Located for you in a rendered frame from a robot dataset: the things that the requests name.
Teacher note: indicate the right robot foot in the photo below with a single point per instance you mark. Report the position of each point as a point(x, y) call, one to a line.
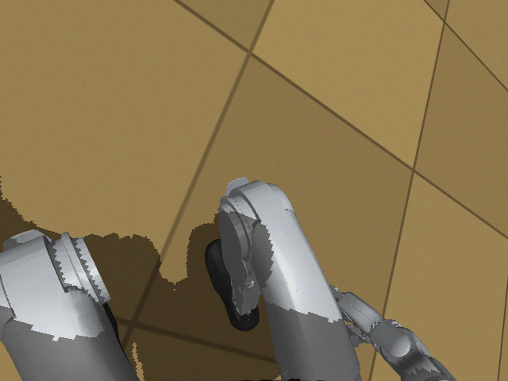
point(220, 279)

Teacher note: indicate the right robot arm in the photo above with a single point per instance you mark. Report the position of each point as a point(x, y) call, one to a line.
point(406, 354)

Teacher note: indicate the left robot foot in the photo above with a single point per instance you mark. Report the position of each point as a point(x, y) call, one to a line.
point(113, 323)

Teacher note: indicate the right robot hand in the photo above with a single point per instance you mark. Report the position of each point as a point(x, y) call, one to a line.
point(356, 311)

